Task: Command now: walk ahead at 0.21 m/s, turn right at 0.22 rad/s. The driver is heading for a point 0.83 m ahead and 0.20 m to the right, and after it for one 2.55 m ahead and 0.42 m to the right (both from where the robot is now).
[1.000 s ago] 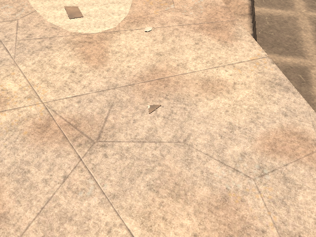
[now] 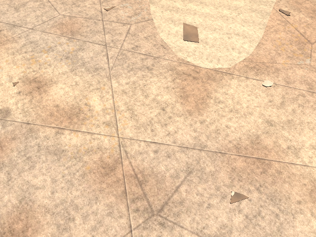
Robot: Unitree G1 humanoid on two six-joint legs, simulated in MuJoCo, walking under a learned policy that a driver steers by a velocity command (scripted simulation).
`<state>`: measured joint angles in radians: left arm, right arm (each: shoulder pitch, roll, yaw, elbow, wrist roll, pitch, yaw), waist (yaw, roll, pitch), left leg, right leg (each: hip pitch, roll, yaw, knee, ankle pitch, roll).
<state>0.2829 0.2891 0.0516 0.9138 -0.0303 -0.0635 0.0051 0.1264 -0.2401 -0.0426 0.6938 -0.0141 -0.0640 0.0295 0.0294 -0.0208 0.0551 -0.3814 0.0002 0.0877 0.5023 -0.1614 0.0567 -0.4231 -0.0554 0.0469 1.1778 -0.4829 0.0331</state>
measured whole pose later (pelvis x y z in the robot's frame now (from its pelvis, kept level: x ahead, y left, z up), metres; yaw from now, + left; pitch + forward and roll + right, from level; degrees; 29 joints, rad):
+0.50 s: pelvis +0.09 -0.05 +0.00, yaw -16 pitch +3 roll +1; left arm 0.21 0.28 0.09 0.71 -0.02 -0.01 -0.01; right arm 0.10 -0.30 -0.09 0.80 0.01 -0.02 -0.01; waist 0.01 0.03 0.03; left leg -0.47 0.03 0.03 1.08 -0.48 -0.01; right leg -0.36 0.03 -0.01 0.53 -0.23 -0.07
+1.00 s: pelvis +0.27 -0.05 +0.01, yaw -24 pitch +2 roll +0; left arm 0.30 0.28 0.06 0.72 -0.02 -0.06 0.00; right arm 0.24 -0.26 -0.06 0.85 0.00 -0.11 0.03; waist -0.01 -0.05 -0.03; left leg -0.26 -0.03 0.02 0.45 -0.24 0.05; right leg -0.47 0.00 0.05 1.08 -0.36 -0.04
